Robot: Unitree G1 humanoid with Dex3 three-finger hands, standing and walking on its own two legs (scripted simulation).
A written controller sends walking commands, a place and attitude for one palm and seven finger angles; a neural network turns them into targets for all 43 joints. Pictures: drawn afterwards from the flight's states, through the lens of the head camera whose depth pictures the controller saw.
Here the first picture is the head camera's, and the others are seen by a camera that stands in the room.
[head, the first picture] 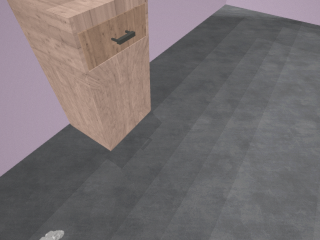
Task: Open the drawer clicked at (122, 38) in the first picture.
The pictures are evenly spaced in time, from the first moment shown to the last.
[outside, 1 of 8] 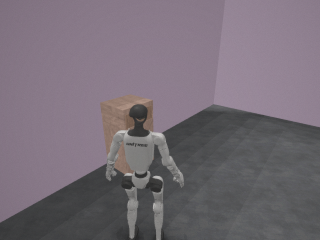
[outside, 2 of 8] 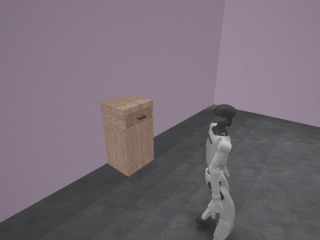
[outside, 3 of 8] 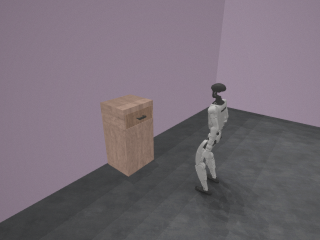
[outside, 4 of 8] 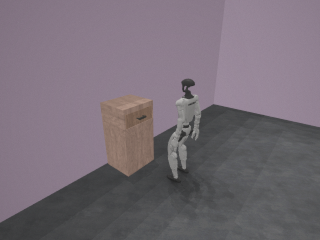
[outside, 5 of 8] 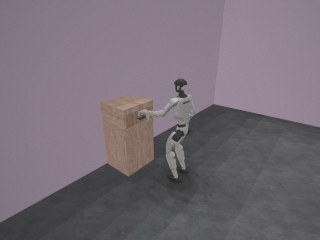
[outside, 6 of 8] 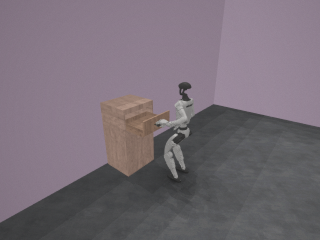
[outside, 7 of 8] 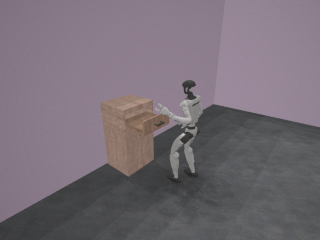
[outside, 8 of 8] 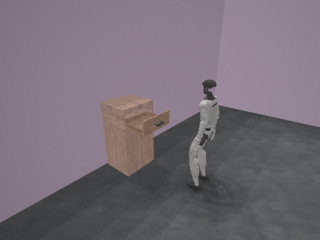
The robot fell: no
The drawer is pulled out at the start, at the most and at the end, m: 0.00 0.30 0.30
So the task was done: yes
